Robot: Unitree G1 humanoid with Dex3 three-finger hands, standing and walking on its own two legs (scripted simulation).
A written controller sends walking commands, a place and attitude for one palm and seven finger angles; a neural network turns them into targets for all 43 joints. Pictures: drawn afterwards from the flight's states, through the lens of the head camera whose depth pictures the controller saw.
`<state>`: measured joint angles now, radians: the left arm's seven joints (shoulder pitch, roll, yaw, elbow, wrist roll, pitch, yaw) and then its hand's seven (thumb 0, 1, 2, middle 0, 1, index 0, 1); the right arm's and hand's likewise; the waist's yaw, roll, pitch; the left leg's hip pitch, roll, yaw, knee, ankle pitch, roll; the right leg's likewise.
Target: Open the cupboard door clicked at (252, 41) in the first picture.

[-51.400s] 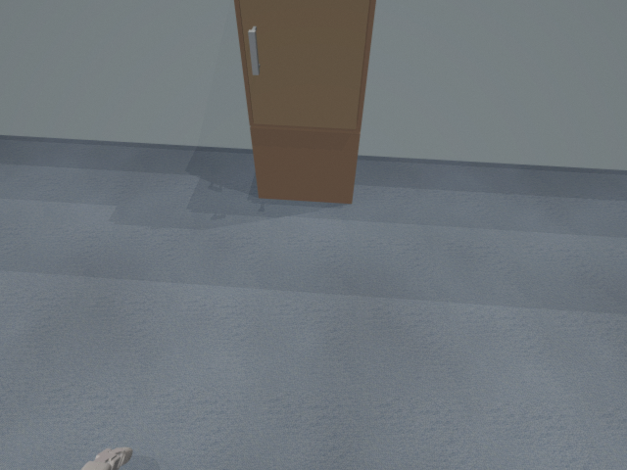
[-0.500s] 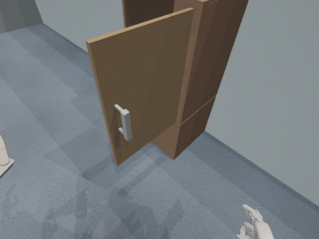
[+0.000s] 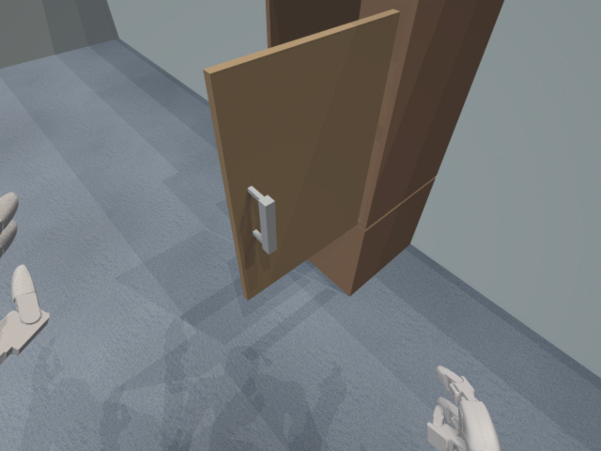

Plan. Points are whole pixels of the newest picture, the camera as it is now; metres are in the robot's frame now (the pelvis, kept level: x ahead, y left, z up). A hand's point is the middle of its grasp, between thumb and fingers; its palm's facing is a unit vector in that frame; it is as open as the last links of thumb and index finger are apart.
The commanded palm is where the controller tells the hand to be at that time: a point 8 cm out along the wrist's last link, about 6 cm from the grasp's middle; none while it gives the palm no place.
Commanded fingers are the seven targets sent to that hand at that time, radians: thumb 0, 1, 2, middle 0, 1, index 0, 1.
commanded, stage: stop stepping back and stand still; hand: left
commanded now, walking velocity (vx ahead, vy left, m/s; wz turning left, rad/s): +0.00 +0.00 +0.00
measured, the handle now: (261, 220) +0.53 +0.10 -0.05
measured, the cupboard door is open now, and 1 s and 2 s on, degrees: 88 88 88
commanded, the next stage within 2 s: let the arm hang, fingers relaxed in 0.60 s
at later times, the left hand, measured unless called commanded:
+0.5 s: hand (12, 340) +0.19 +0.28 +0.15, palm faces +0.40 -0.79 -0.46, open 7.4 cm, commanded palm +0.12 +0.32 +0.18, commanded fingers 0.00 0.90 0.90 -0.20 -0.30 -0.20 -0.30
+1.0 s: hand out of the picture +0.05 +0.18 -0.17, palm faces +0.02 -0.99 -0.17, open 7.2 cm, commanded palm none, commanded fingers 0.00 0.90 0.90 -0.20 -0.30 -0.20 -0.30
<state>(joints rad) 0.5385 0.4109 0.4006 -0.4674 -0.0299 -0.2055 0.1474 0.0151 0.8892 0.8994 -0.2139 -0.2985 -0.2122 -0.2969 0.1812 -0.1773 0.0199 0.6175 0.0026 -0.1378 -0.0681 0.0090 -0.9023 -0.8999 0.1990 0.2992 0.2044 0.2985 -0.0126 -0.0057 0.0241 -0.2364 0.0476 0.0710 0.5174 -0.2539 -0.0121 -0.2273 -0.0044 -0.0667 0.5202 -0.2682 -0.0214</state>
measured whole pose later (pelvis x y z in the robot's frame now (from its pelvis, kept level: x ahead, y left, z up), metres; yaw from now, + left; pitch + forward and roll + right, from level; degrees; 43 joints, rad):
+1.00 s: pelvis -0.02 +0.01 -0.01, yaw +2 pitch +0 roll +0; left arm 0.26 0.17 0.00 0.80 0.02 0.06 0.01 0.00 0.94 0.90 -0.21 -0.30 -0.20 -0.29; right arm 0.18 -0.24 0.01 0.92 -0.03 0.01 0.00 0.00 -0.91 -0.90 0.20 0.30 0.20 0.30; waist -0.03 -0.03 0.06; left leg -0.33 0.01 0.04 0.57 -0.23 0.01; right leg -0.31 -0.04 -0.09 0.59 -0.27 -0.01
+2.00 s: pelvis +0.00 +0.00 +0.01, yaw +2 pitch -1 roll +0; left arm 0.28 0.14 0.01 1.15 0.01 0.00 0.02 0.00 0.91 0.90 -0.20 -0.30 -0.20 -0.29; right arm 0.27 -0.13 0.00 1.14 -0.02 0.01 -0.03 0.00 -0.91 -0.90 0.20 0.30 0.20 0.30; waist 0.00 0.00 0.05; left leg -0.20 0.02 0.04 0.42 -0.20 0.00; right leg -0.18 -0.03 -0.10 0.43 -0.23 -0.01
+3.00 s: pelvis +0.02 -0.01 +0.01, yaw +3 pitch -1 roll +0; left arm 0.27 0.14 0.01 1.15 0.00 -0.01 0.02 0.00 0.91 0.90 -0.20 -0.30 -0.20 -0.29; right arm 0.25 -0.14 0.00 1.15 -0.02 0.00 -0.04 0.00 -0.91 -0.90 0.20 0.30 0.20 0.30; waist 0.00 0.01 0.05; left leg -0.16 0.03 0.03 0.39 -0.21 -0.02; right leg -0.13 -0.01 -0.11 0.40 -0.24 -0.03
